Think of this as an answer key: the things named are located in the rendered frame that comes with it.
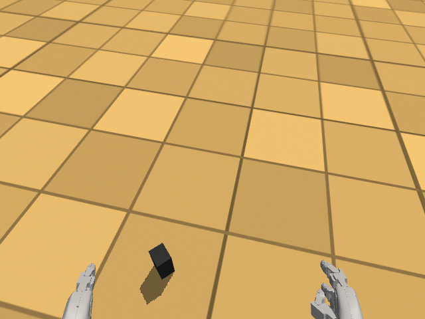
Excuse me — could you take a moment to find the left robot hand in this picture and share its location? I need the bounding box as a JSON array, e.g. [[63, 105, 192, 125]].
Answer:
[[62, 263, 96, 319]]

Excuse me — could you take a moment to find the carton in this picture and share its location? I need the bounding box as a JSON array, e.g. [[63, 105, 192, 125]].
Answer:
[[149, 243, 175, 279]]

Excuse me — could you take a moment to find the right robot hand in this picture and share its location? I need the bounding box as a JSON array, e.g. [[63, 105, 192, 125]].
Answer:
[[311, 261, 363, 319]]

